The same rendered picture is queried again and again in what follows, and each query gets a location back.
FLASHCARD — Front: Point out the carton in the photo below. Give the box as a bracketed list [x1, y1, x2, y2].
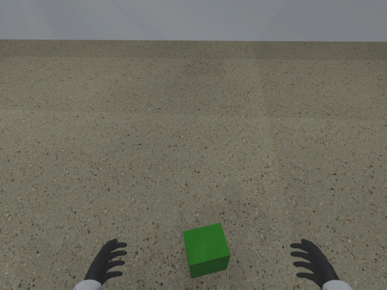
[183, 223, 230, 278]

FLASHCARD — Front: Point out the right robot hand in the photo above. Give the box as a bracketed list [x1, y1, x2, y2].
[290, 239, 340, 290]

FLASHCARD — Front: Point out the left robot hand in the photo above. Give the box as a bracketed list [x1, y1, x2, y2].
[84, 239, 127, 285]

